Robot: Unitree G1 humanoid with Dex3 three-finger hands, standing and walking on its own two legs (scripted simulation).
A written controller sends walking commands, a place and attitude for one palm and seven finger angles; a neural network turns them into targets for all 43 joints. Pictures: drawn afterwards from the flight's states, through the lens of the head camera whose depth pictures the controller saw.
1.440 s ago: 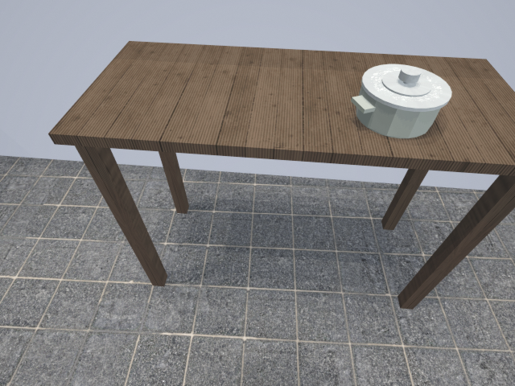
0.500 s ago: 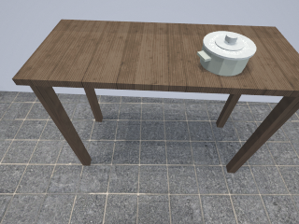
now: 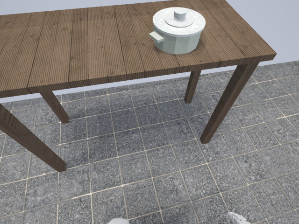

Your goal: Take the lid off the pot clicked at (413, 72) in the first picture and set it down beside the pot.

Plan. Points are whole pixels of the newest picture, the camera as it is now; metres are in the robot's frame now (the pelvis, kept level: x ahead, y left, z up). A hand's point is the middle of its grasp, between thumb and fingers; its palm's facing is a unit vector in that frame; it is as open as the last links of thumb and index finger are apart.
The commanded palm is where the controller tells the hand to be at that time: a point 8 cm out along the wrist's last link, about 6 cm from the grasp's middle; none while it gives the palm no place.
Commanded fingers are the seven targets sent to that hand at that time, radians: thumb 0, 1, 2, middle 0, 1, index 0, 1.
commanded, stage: walk to a spot facing it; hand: left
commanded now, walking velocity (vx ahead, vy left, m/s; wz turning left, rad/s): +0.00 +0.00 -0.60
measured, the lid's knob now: (179, 13) +0.75 -0.03 +0.15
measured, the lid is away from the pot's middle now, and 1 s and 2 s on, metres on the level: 0.00 0.00 0.00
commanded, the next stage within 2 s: none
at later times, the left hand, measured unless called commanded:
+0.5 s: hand (104, 203) +0.18 +0.16 -0.16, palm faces -0.32 -0.90 -0.28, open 7.4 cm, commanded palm none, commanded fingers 0.00 0.90 0.90 -0.20 -0.30 -0.20 -0.30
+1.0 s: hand (129, 188) +0.23 +0.09 -0.16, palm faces -0.62 -0.75 -0.21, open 7.4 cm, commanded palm none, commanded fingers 0.00 0.90 0.90 -0.20 -0.30 -0.20 -0.30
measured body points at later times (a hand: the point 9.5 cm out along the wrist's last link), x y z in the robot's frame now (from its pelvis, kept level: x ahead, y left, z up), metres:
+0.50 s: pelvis +0.00 +0.00 -0.01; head +0.05 -0.03 +0.43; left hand +0.20 +0.21 -0.14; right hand -0.05 -0.28 -0.16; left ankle +0.00 +0.14 -0.69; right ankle -0.02 -0.12 -0.74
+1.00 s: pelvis +0.02 +0.00 -0.01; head +0.06 -0.02 +0.44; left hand +0.26 +0.13 -0.15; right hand -0.11 -0.21 -0.15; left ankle +0.08 +0.11 -0.74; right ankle -0.06 -0.09 -0.72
